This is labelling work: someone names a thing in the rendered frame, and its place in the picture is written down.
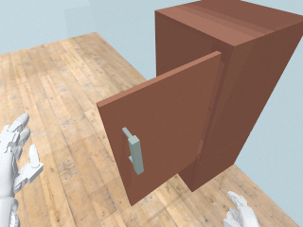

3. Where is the robot right hand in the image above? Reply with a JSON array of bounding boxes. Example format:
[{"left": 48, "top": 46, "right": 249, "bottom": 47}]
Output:
[{"left": 223, "top": 191, "right": 260, "bottom": 227}]

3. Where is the handle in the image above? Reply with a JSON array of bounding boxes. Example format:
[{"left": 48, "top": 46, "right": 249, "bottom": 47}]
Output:
[{"left": 122, "top": 127, "right": 144, "bottom": 175}]

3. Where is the robot left forearm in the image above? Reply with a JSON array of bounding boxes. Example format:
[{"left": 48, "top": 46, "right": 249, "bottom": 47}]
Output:
[{"left": 0, "top": 197, "right": 21, "bottom": 227}]

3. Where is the robot left hand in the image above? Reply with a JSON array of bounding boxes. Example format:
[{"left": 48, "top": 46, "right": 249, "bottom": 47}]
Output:
[{"left": 0, "top": 113, "right": 44, "bottom": 198}]

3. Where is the cupboard door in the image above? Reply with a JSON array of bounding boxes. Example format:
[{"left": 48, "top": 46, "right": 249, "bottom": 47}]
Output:
[{"left": 96, "top": 51, "right": 222, "bottom": 206}]

